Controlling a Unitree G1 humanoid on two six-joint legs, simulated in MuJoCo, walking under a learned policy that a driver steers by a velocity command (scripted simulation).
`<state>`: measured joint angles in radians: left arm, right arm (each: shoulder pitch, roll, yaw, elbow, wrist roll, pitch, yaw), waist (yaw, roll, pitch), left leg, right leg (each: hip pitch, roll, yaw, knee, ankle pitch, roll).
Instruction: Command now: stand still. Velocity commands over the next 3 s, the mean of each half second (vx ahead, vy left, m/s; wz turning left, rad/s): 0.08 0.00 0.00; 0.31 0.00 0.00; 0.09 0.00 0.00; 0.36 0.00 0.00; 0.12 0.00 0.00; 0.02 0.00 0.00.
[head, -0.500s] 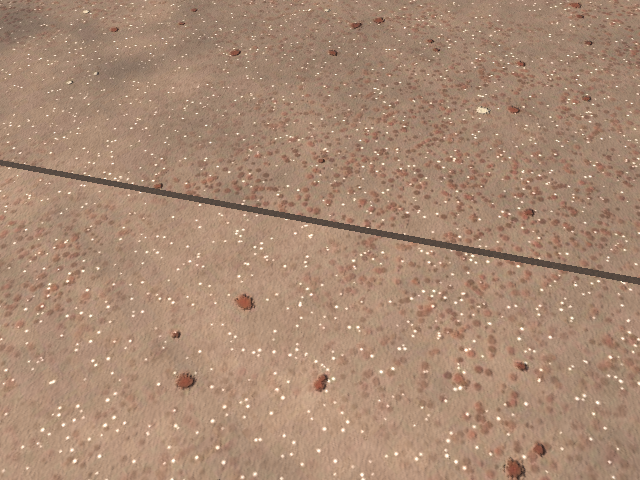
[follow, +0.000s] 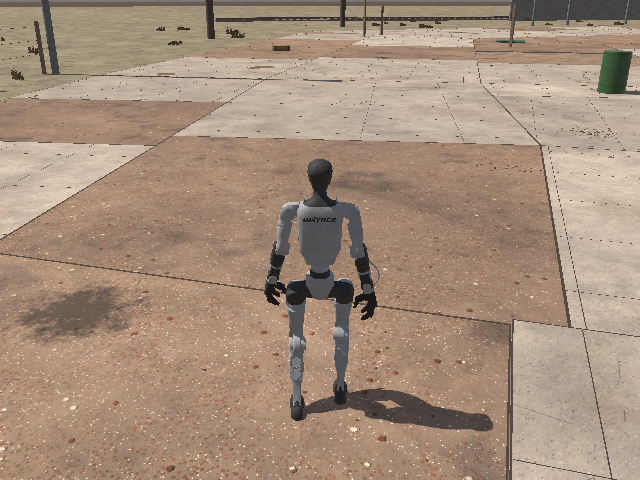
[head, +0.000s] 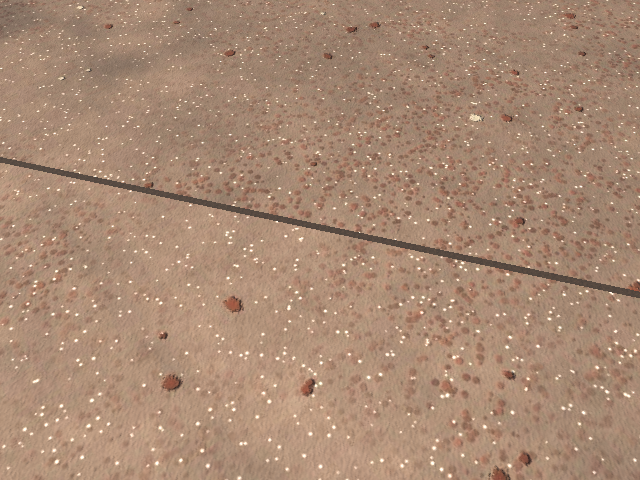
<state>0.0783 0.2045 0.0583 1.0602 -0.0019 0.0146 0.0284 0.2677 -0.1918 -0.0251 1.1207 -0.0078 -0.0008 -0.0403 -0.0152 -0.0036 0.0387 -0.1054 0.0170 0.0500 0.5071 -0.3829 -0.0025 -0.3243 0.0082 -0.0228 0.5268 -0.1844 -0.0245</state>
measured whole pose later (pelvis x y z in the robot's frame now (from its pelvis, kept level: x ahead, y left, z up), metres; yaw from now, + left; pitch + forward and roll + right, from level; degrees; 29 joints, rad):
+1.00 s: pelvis +0.23 -0.02 +0.00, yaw +0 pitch +1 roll -2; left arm 0.37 0.21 0.03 1.11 -0.01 -0.06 0.02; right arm 0.00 -0.22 -0.05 0.90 0.01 -0.08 0.02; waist 0.06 0.03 0.03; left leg -0.53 0.03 0.03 0.53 0.03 0.06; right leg 0.05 0.03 -0.07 0.33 -0.40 -0.01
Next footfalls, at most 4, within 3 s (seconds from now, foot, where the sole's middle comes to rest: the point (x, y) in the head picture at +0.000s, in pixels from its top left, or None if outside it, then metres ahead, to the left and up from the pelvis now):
1.02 left None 0.42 0.10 -0.77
1.34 right None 0.35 -0.14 -0.77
2.08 right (380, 369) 0.75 -0.12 -0.77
2.44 left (279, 391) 0.70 0.11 -0.77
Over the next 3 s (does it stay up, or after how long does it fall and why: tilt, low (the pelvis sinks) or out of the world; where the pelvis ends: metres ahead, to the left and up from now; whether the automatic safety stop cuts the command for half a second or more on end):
stays up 0.70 -0.01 0.00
